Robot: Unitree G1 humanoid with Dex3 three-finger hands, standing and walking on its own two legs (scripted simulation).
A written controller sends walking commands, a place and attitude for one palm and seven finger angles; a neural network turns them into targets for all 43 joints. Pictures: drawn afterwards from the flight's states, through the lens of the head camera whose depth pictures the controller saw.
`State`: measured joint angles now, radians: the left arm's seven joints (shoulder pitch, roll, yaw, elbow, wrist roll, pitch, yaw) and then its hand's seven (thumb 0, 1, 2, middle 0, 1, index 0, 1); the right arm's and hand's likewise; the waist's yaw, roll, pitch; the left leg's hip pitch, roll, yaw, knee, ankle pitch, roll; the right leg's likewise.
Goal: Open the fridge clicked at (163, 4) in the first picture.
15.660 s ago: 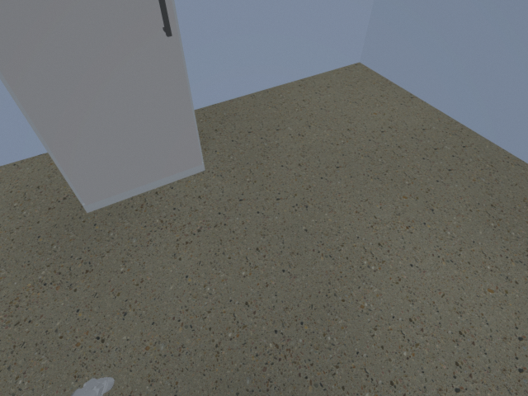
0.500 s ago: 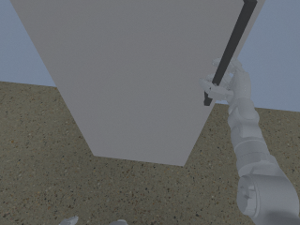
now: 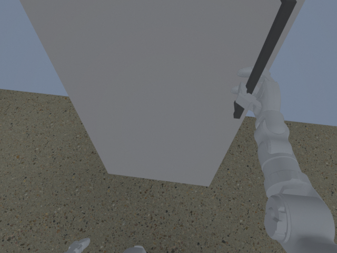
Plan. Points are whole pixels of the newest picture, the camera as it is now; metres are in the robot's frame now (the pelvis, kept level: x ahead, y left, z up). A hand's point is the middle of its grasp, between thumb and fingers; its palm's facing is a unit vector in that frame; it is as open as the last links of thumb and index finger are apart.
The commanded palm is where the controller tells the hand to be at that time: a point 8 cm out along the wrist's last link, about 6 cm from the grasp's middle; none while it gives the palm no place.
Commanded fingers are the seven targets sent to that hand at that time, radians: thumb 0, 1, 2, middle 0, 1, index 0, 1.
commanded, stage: grip the handle and tug to test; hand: right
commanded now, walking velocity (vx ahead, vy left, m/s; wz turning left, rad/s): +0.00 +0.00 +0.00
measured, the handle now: (255, 68) +0.51 -0.13 +0.17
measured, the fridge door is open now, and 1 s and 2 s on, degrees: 0 2 30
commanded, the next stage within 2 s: pull the door a little, standing still in 0.42 s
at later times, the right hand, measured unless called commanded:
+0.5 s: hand (241, 98) +0.45 -0.10 +0.13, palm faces -0.02 +1.00 +0.02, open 5.6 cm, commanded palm +0.40 -0.17 +0.14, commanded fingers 0.00 -0.90 -0.90 0.45 1.40 0.45 1.40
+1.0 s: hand (241, 106) +0.43 -0.10 +0.13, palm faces -0.04 +1.00 +0.02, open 5.9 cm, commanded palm +0.35 -0.15 +0.14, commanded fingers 0.00 -0.90 -0.90 0.45 1.40 0.45 1.40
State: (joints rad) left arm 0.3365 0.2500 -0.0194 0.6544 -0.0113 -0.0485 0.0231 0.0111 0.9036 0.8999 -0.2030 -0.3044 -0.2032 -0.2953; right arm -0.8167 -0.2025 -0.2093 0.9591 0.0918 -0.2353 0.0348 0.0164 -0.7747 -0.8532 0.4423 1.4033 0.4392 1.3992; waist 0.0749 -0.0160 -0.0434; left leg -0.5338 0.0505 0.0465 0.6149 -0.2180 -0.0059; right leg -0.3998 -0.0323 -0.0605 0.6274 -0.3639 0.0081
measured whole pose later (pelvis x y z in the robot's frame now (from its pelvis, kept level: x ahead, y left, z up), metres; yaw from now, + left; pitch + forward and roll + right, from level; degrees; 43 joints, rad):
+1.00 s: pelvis +0.06 -0.01 +0.01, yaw +3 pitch +6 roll +0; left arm 0.29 0.21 -0.01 0.55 -0.02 0.00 -0.02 0.01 0.90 0.90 -0.20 -0.30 -0.20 -0.30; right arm -0.24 -0.08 -0.08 0.15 0.12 0.05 -0.02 0.02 -0.81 -0.82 0.23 1.34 0.25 1.30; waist 0.03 -0.04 -0.08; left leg -0.36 0.04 0.01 0.51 -0.25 -0.02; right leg -0.21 -0.03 -0.09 0.51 -0.36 0.00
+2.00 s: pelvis -0.01 +0.15 +0.01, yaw -18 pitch -1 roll -2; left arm 0.18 0.17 0.00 0.63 0.03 -0.04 0.07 0.02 0.90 0.90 -0.20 -0.30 -0.20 -0.30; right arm 0.27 -0.14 0.11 -0.34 -0.03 -0.04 -0.08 0.01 -0.69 -0.78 0.44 1.39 0.34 1.40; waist 0.05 -0.02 0.04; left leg -0.35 0.01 0.11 0.53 -0.18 0.09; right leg -0.50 -0.01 0.01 1.03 -0.44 0.03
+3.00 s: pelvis +0.07 +0.60 +0.00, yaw -65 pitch -1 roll +1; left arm 0.21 0.16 0.01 0.64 0.01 -0.13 0.06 0.01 0.90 0.90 -0.21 -0.31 -0.21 -0.30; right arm 0.30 -0.23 -0.13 -0.40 -0.01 -0.10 -0.08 -0.02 -0.66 -0.81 0.45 1.40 0.31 1.40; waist 0.00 -0.06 0.11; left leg -0.29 0.02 0.06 0.60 -0.28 -0.02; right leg -0.47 -0.13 0.15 0.79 -0.42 0.05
